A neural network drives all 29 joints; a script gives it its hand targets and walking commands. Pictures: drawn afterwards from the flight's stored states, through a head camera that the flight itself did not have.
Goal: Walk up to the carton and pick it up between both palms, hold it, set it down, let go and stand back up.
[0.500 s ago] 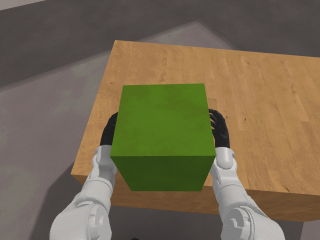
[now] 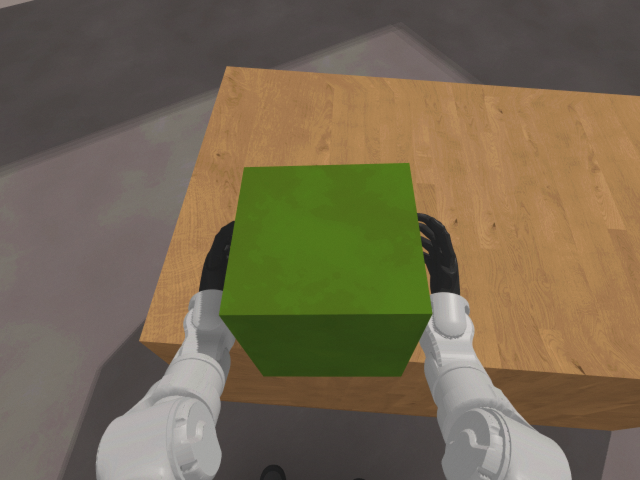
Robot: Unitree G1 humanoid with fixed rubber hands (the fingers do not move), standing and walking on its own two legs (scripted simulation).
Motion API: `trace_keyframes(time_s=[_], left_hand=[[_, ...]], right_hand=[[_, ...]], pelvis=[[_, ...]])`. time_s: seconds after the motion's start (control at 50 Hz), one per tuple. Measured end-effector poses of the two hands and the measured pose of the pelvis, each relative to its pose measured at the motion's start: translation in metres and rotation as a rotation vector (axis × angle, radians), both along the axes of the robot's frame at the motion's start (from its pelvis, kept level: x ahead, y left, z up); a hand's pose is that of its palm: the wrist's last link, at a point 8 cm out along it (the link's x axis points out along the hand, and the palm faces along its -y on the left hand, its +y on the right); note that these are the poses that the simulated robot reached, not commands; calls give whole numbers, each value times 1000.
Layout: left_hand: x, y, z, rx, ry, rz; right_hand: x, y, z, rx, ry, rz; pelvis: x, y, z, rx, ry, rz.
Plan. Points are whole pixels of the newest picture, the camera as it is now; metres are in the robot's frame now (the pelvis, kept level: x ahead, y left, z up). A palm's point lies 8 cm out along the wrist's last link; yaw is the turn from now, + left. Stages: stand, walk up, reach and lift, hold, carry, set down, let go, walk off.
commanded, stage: set down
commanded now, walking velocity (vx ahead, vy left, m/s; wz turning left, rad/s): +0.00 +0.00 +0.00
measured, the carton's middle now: (329, 280) +0.38 +0.00 -0.03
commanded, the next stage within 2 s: none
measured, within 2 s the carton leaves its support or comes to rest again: rests again in 0.36 s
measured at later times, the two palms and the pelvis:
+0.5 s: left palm (219, 282) +0.37 +0.15 -0.03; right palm (442, 285) +0.36 -0.15 -0.01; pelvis -0.01 +0.00 -0.01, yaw +0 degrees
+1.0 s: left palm (224, 280) +0.38 +0.14 -0.03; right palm (444, 291) +0.35 -0.16 -0.02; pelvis -0.02 +0.00 -0.02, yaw -1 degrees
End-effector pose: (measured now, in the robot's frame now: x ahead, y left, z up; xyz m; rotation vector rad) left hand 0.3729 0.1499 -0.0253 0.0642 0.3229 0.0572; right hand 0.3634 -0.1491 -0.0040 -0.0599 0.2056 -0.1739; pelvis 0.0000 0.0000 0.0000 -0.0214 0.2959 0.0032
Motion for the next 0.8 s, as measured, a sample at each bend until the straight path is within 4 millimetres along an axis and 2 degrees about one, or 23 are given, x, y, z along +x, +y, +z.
trace_keyframes(time_s=[0.8], left_hand=[[1,-7,-5,-28,-44,-4]], right_hand=[[-9,-8,-18,19,3,-19]], pelvis=[[-15,2,-14,2,39,-5]])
